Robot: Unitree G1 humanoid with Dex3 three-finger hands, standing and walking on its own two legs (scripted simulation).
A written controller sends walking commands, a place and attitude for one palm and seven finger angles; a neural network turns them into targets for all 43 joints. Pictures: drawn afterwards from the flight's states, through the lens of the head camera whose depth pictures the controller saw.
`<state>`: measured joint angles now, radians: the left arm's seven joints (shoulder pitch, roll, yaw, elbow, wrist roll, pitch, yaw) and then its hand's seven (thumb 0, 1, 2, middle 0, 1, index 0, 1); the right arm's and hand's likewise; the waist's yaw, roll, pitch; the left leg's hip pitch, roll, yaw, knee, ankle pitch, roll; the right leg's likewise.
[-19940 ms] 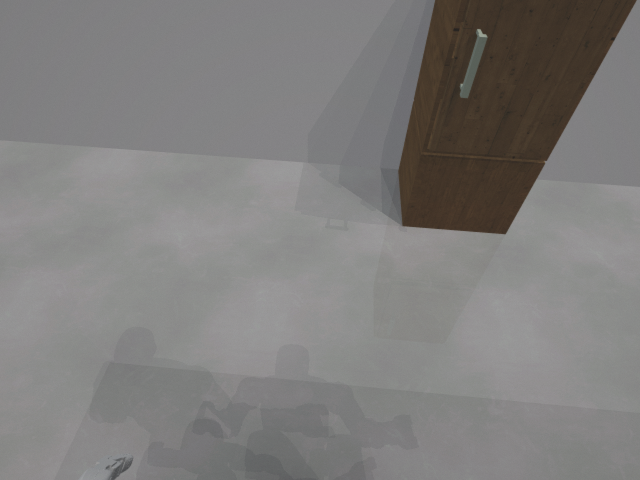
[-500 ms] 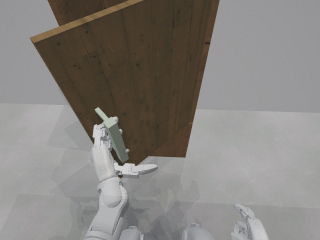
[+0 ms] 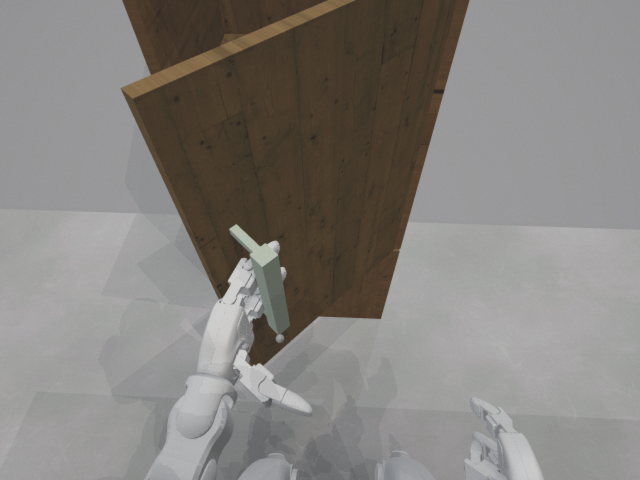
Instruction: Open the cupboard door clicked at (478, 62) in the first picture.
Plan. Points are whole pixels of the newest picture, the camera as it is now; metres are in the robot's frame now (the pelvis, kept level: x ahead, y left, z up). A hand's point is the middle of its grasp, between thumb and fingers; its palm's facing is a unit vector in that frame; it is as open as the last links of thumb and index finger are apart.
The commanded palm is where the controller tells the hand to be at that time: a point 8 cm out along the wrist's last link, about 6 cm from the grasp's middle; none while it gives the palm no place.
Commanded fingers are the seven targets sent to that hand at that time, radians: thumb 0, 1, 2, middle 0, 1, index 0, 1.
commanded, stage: slide the hand sideways off the handle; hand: left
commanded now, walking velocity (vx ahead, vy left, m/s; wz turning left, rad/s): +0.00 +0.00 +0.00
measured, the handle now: (261, 284) +0.34 +0.10 +0.05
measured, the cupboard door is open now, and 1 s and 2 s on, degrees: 46 46 46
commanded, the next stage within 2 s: draw the hand back to the body in 0.94 s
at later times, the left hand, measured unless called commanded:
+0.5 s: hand (247, 370) +0.24 +0.10 +0.05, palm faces -0.03 -1.00 -0.01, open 16.3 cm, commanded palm +0.21 +0.16 +0.04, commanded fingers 0.00 -0.50 0.30 -0.15 -0.30 -0.15 -0.30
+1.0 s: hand (196, 403) +0.20 +0.15 +0.03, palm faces +0.00 -1.00 -0.04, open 16.3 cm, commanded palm +0.18 +0.21 +0.04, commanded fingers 0.00 -0.50 0.30 -0.15 -0.30 -0.15 -0.30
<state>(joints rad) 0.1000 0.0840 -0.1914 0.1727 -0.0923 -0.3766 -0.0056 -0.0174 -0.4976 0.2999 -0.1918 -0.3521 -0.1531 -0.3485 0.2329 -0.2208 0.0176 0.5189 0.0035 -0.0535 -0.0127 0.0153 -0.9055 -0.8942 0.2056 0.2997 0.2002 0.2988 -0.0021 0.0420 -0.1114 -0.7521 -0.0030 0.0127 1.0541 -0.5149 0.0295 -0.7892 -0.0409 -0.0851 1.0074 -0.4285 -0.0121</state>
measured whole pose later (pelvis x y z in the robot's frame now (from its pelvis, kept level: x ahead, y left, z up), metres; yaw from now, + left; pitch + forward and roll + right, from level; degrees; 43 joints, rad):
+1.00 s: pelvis +0.01 -0.02 -0.02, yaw +0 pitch +16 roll -2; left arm 0.56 0.20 0.08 -0.18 -0.23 -0.39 -0.21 -0.02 -0.49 0.30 -0.15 -0.30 -0.15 -0.30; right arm 0.24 -0.22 0.01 0.43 0.02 -0.09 -0.05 0.02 -0.90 -0.89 0.21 0.30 0.20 0.30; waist 0.01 0.03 -0.16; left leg -0.87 0.02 -0.03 1.18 -0.59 0.00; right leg -0.90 -0.02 -0.12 1.13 -0.51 -0.04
